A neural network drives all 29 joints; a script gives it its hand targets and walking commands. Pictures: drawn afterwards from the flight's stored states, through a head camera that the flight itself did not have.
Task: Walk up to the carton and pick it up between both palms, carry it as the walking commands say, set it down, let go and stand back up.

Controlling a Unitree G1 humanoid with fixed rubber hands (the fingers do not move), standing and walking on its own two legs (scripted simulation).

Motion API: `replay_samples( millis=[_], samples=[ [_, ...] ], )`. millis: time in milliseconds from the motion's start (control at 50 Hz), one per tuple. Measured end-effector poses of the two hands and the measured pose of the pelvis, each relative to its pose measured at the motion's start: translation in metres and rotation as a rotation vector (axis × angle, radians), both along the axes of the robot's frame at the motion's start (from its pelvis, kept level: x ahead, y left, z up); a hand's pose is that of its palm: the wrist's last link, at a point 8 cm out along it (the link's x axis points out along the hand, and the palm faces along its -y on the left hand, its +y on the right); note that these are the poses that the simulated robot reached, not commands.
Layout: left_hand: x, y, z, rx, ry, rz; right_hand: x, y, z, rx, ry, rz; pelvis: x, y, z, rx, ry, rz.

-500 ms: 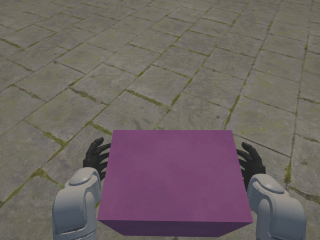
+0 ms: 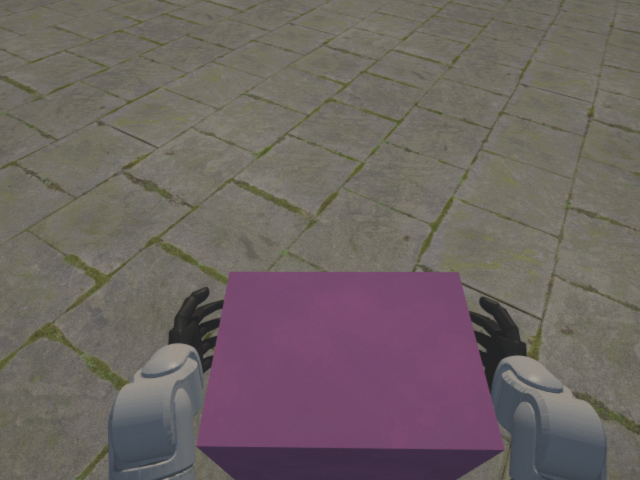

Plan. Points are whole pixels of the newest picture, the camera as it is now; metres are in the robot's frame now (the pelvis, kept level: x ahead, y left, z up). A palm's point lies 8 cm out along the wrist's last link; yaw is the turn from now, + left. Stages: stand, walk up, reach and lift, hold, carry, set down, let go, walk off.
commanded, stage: carry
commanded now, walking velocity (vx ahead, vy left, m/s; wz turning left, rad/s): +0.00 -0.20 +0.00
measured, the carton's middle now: (341, 390) +0.24 +0.01 +0.00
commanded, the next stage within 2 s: none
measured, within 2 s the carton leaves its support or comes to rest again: neither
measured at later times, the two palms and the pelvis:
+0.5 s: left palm (316, 413) +0.19 +0.04 +0.06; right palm out of the picture +0.20 -0.31 +0.07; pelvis -0.05 -0.15 -0.01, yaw +0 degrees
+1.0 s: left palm (497, 457) +0.16 -0.13 +0.07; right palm out of the picture +0.15 -0.48 +0.07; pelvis -0.09 -0.30 -0.01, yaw +0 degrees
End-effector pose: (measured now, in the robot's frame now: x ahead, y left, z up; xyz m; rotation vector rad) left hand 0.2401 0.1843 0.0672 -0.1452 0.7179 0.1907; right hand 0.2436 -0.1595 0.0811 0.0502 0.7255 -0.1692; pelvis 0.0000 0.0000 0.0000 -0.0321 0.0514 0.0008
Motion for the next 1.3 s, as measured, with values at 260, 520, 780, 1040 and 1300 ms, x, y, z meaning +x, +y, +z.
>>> replay_samples(
  millis=[260,520,780,1040,1300],
  samples=[
    [-0.012,-0.118,0.002,0.065,0.005,-0.054,-0.027,-0.118,-0.017,0.05,0.004,-0.038,-0.025,-0.094,-0.006,0.032,0.008,-0.011],
    [-0.054,-0.148,-0.007,0.017,-0.017,0.02,-0.044,-0.148,-0.007,0.028,-0.019,0.011,-0.049,-0.151,-0.009,0.017,0.008,0.001],
    [-0.052,-0.253,0.011,0.048,-0.061,-0.042,-0.064,-0.253,-0.002,0.023,-0.064,-0.025,-0.07,-0.244,-0.009,0.001,0.017,-0.02],
    [-0.089,-0.32,0.001,0.052,-0.031,-0.018,-0.09,-0.32,-0.011,0.041,-0.036,-0.009,-0.097,-0.306,-0.011,0.013,0.013,-0.003],
    [-0.106,-0.381,0.009,0.033,-0.033,-0.024,-0.11,-0.381,0.004,0.015,-0.037,-0.01,-0.117,-0.378,0.0,-0.005,0.011,-0.01]
  ],
)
